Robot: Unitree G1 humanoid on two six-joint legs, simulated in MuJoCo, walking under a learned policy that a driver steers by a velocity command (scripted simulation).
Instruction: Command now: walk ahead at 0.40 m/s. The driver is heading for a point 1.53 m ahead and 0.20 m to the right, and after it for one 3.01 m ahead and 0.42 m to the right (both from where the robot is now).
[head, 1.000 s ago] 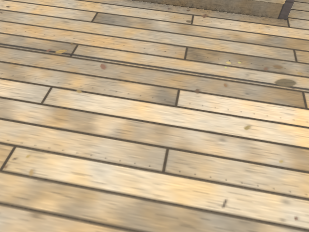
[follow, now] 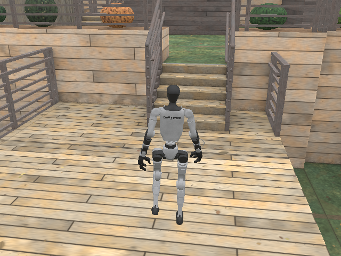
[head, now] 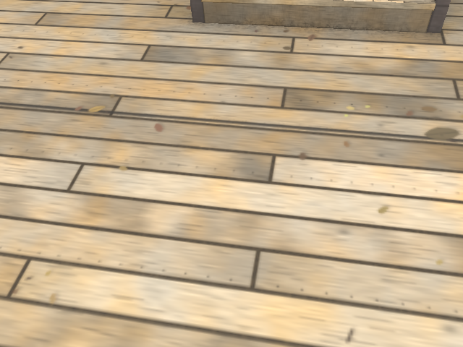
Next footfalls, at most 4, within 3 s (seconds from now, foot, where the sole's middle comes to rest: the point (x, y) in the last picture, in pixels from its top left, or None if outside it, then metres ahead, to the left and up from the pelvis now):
0.32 left None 0.35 0.13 -0.78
0.86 right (301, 307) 0.65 -0.11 -0.78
1.40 left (227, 224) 0.96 0.13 -0.78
1.96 right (295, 166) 1.24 -0.13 -0.78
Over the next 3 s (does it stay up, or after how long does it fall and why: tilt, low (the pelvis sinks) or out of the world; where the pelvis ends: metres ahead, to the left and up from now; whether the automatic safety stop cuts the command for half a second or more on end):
stays up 1.60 -0.22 0.00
